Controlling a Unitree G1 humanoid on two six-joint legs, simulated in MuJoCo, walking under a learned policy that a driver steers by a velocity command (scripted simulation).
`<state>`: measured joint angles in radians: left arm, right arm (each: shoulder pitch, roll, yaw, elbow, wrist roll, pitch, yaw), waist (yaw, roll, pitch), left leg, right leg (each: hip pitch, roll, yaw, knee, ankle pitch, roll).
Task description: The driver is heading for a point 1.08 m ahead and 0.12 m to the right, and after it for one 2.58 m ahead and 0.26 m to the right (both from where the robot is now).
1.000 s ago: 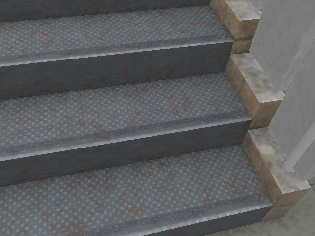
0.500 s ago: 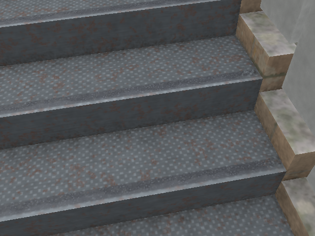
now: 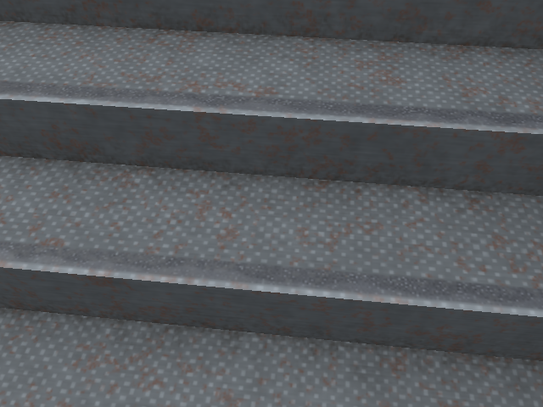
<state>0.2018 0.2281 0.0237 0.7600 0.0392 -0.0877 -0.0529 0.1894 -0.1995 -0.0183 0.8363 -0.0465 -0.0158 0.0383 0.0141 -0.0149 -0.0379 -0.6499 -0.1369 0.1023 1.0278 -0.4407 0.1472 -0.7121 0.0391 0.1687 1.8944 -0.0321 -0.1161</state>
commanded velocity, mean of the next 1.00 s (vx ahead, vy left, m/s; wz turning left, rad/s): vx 0.29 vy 0.00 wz -0.10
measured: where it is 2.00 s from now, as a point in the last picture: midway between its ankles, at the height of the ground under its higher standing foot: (278, 111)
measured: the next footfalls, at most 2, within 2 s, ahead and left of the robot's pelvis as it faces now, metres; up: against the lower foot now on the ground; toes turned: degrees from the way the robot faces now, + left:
right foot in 0.32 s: +0.39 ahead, -0.06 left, +0.17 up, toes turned +10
left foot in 0.90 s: +0.47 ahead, +0.21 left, +0.17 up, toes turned -2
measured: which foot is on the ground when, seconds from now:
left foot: down 0.00-0.34, up 0.36-0.88, down 0.90-1.00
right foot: up 0.00-0.30, down 0.32-0.92, up 0.94-1.00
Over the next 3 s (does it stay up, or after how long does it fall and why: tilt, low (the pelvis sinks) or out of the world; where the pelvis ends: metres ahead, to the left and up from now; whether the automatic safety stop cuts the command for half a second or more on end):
stays up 1.15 -0.04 0.67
